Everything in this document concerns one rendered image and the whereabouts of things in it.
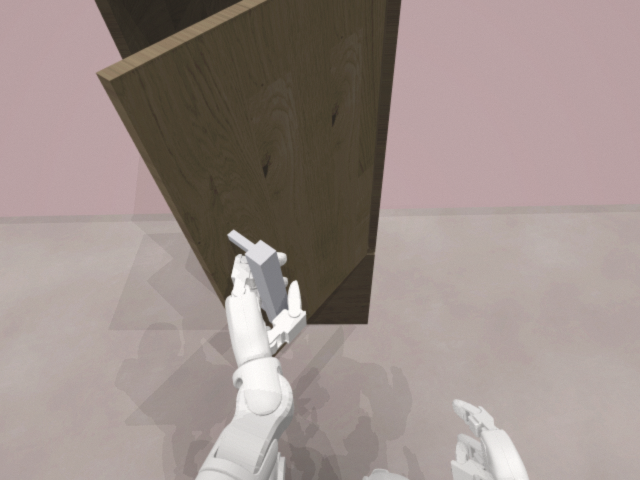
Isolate cupboard door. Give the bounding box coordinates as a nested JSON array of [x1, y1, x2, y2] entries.
[[96, 0, 386, 357]]

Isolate right robot hand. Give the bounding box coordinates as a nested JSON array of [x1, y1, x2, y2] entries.
[[451, 399, 529, 480]]

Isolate left robot hand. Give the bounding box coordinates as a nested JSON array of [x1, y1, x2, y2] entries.
[[225, 252, 307, 368]]

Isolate robot left forearm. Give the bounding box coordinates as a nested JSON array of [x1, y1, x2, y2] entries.
[[195, 357, 294, 480]]

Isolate handle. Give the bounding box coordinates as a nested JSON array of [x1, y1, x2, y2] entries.
[[227, 229, 289, 323]]

